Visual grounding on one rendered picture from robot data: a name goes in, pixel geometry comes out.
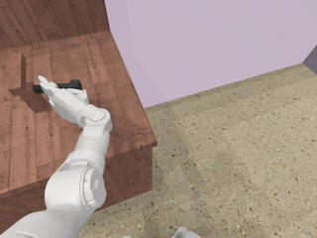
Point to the counter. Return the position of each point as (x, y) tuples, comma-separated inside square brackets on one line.
[(64, 40)]

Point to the robot left upper arm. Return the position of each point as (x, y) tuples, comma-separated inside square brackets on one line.
[(71, 198)]

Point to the robot left hand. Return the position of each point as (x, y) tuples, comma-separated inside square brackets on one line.
[(65, 102)]

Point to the tap lever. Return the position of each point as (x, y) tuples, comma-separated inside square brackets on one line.
[(73, 84)]

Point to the robot right shin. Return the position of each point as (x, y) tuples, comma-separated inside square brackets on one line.
[(181, 229)]

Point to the robot left forearm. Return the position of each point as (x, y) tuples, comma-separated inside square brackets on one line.
[(92, 145)]

